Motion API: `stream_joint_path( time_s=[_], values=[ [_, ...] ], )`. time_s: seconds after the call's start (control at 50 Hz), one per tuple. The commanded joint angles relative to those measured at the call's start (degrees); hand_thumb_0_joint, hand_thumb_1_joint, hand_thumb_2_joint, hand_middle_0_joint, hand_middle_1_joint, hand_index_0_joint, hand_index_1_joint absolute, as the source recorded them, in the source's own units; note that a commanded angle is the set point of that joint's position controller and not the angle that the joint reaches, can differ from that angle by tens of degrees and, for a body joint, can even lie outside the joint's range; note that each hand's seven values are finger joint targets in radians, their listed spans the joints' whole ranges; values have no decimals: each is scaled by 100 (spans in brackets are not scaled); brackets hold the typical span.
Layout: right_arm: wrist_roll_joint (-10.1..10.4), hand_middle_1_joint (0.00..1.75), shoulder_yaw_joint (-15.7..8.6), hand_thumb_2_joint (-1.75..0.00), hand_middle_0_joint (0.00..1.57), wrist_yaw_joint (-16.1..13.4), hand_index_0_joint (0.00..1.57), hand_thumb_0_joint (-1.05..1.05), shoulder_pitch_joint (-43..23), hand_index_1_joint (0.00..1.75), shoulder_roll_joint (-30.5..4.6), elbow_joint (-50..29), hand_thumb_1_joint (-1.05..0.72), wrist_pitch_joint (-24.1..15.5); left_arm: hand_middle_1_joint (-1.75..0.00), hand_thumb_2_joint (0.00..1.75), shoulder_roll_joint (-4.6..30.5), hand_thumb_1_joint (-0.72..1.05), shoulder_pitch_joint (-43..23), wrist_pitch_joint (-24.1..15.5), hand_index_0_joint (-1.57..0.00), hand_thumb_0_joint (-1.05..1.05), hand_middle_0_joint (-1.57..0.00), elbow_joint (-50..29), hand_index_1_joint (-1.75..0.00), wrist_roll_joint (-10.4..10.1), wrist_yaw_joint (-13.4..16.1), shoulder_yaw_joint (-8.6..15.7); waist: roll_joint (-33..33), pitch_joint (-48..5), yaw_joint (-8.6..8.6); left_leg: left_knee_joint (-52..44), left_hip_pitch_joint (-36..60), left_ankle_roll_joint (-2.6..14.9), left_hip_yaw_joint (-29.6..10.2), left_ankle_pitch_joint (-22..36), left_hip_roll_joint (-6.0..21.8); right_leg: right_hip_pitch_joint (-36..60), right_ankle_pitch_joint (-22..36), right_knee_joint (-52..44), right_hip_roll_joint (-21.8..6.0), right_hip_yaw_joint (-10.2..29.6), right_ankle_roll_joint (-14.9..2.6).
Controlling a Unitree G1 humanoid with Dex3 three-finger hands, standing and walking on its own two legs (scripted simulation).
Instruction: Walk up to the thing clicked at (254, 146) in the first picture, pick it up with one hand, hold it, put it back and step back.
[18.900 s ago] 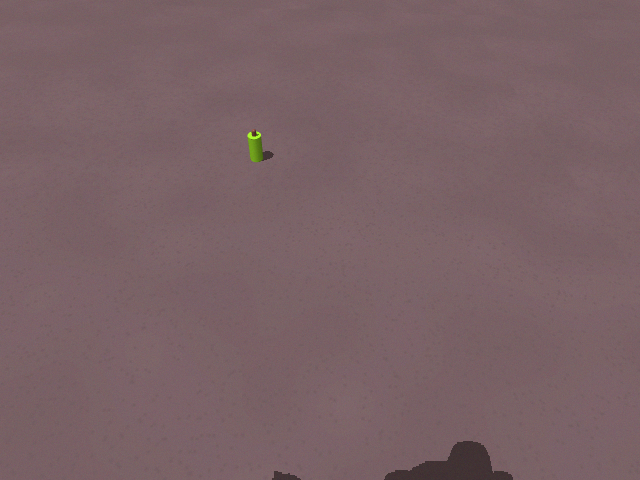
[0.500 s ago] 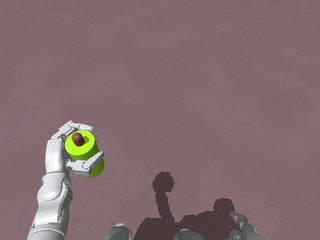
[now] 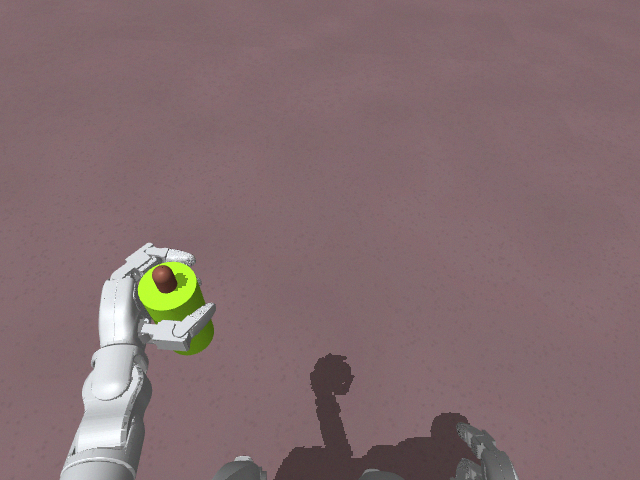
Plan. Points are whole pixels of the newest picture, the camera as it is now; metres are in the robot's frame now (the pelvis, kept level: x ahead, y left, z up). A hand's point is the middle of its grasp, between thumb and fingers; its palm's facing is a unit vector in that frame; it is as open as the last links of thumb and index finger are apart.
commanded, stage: hold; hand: left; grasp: from the side
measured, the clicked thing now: (177, 306) +0.33 +0.18 +0.01
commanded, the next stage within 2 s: none
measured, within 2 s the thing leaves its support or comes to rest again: neither
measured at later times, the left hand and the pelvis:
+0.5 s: hand (179, 305) +0.31 +0.17 +0.04, palm faces +0.15 -0.99 -0.01, open 8.9 cm; pelvis -0.01 +0.00 +0.00, yaw +0 degrees
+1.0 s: hand (179, 298) +0.32 +0.17 +0.04, palm faces +0.16 -0.99 -0.01, open 8.9 cm; pelvis +0.00 +0.00 +0.00, yaw +0 degrees
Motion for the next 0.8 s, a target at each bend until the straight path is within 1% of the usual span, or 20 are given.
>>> stream_joint_path(
  time_s=[0.0, 0.02, 0.08, 0.1, 0.14, 0.18, 0.26, 0.28, 0.3, 0.32, 0.36, 0.42, 0.46, 0.52, 0.54, 0.6, 0.62, 0.68, 0.7, 0.78],
  values=[
    [0, 30, -266, -90, 20, -55, 20, 0, -180, 30, -778, -730, -92, -250, -128, 113, 762, 29, -2328, -845, -119, 0, -118, -2293, -127, -168, -26, 286, 669, -1977, 4, -864, 1508, -12, -43, 1265, -145, 386, 1573, -699, 178, -93, -173],
    [1, 30, -278, -90, 20, -63, 20, 0, -152, 30, -808, -723, -92, -259, -128, 113, 785, 27, -2200, -818, -119, 0, -118, -2106, -128, -193, -29, 381, 506, -1973, 6, -851, 1490, 2, -42, 1289, -141, 436, 1608, -712, 178, -89, -160],
    [9, 30, -283, -90, 20, -42, 20, 0, -192, 30, -802, -697, -92, -276, -129, 113, 702, 25, -2278, -808, -119, 0, -118, -2020, -129, -201, -49, 301, 469, -1862, 19, -932, 1442, -6, -71, 1135, -123, 392, 1443, -735, 189, -125, -173],
    [24, 30, -279, -90, 20, -32, 20, 0, -233, 30, -808, -702, -92, -286, -129, 114, 620, 28, -2312, -803, -119, 0, -118, -1855, -129, -204, -47, 238, 416, -1644, -1, -954, 1352, -3, -48, 1000, -131, 311, 1341, -766, 182, -114, -175],
    [7, 30, -294, -90, 20, -28, 20, 0, -219, 30, -812, -693, -92, -291, -129, 114, 737, 28, -2317, -844, -119, 0, -118, -1823, -128, -186, -60, 330, 419, -1759, 17, -921, 1357, 8, -37, 1044, -137, 312, 1387, -775, 174, -97, -164],
    [12, 30, -291, -90, 20, -20, 20, 0, -202, 30, -815, -711, -91, -310, -129, 115, 629, 30, -2369, -863, -119, 0, -117, -1902, -129, -194, -89, 192, 398, -1773, 3, -940, 1416, 6, -17, 997, -142, 325, 1354, -810, 163, -92, -167],
    [6, 30, -292, -90, 20, 4, 20, 0, -218, 30, -816, -713, -92, -351, -130, 115, 878, 32, -2578, -960, -121, 0, -119, -2157, -130, -196, -90, 391, 541, -1995, 70, -963, 1499, -3, -33, 920, -158, 374, 1274, -806, 162, -87, -173],
    [10, 30, -270, -90, 20, 9, 20, 0, -259, 30, -802, -762, -91, -358, -129, 114, 761, 31, -2557, -964, -121, 0, -119, -2186, -129, -200, -112, 246, 577, -1892, 19, -994, 1504, -14, -33, 838, -157, 343, 1195, -801, 165, -94, -176],
    [17, 30, -279, -90, 20, -6, 20, 0, -241, 30, -822, -735, -92, -360, -129, 115, 910, 32, -2637, -980, -120, 0, -118, -2259, -129, -226, -79, 450, 576, -2047, 74, -981, 1528, -7, -12, 855, -174, 424, 1215, -842, 155, -77, -175],
    [-2, 30, -254, -90, 20, -19, 20, 0, -213, 30, -777, -724, -92, -356, -130, 115, 809, 32, -2519, -983, -120, 0, -118, -2285, -129, -226, -94, 339, 552, -2103, 30, -938, 1554, 4, -15, 978, -174, 487, 1353, -826, 152, -66, -155],
    [11, 30, -264, -90, 20, -36, 20, 0, -185, 30, -809, -706, -92, -395, -131, 117, 872, 31, -2477, -955, -121, 0, -119, -2295, -130, -258, -84, 449, 513, -2202, 26, -921, 1637, 8, -15, 1145, -163, 531, 1514, -819, 161, -65, -154],
    [27, 30, -258, -91, 20, -37, 20, 0, -247, 30, -819, -657, -92, -392, -131, 118, 699, 30, -2374, -934, -120, 0, -119, -1925, -131, -272, -71, 377, 355, -1715, 14, -998, 1418, 11, -33, 958, -149, 394, 1326, -837, 169, -83, -161],
    [18, 30, -259, -91, 20, -29, 20, 0, -246, 30, -797, -646, -92, -395, -132, 118, 830, 28, -2598, -980, -121, 0, -120, -2049, -132, -240, -67, 446, 530, -1806, 32, -994, 1433, 3, -25, 984, -153, 400, 1343, -821, 158, -70, -166],
    [5, 30, -272, -91, 20, -49, 20, 0, -175, 30, -804, -657, -91, -355, -131, 119, 808, 31, -2261, -931, -120, 0, -119, -1713, -131, -209, -102, 439, 324, -1803, 29, -889, 1339, 45, 45, 1208, -186, 525, 1638, -870, 124, -14, -119],
    [-15, 30, -268, -90, 20, -40, 20, 0, -155, 30, -792, -644, -91, -362, -131, 118, 650, 31, -2252, -927, -120, 0, -119, -1681, -131, -207, -137, 278, 318, -1829, -22, -846, 1380, 49, 41, 1305, -177, 511, 1747, -847, 127, -13, -114],
    [8, 30, -302, -90, 20, -31, 20, 0, -203, 30, -847, -642, -91, -379, -131, 118, 756, 33, -2505, -968, -121, 0, -120, -1776, -131, -207, -183, 293, 346, -1768, 5, -901, 1407, 48, 68, 1110, -192, 456, 1585, -916, 108, 6, -129],
    [1, 30, -296, -90, 20, -32, 20, 0, -183, 30, -823, -636, -91, -383, -130, 117, 832, 33, -2456, -995, -120, 0, -119, -1902, -130, -214, -192, 341, 401, -1990, 29, -892, 1502, 45, 57, 1201, -200, 563, 1650, -909, 104, -6, -126],
    [-8, 30, -276, -90, 20, -12, 20, 0, -204, 30, -804, -663, -92, -398, -130, 116, 713, 30, -2498, -1007, -121, 0, -119, -1931, -130, -239, -173, 264, 469, -1892, 7, -908, 1487, 23, 28, 1156, -186, 473, 1566, -872, 140, -33, -145],
    [1, 30, -282, -90, 20, -19, 20, 0, -188, 30, -809, -667, -91, -404, -129, 116, 740, 33, -2436, -1012, -120, 0, -119, -2037, -129, -277, -143, 351, 438, -2080, 39, -888, 1556, 21, 20, 1313, -182, 593, 1701, -851, 137, -51, -142],
    [-13, 30, -264, -90, 20, -42, 20, 0, -169, 30, -807, -654, -91, -373, -129, 116, 873, 33, -2492, -1001, -119, 0, -118, -2177, -129, -236, -78, 456, 529, -2132, 47, -869, 1603, 19, 12, 1466, -171, 579, 1828, -818, 155, -44, -147]
  ],
)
